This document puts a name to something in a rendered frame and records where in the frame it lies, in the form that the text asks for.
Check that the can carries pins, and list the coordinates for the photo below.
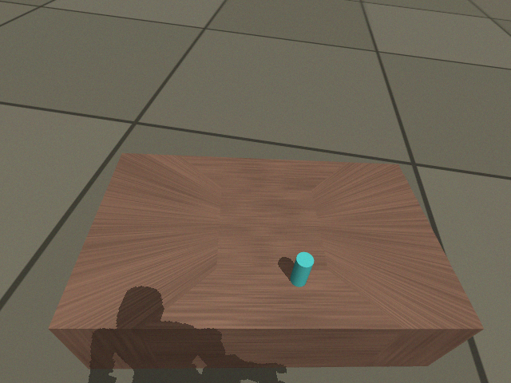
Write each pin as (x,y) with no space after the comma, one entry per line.
(302,268)

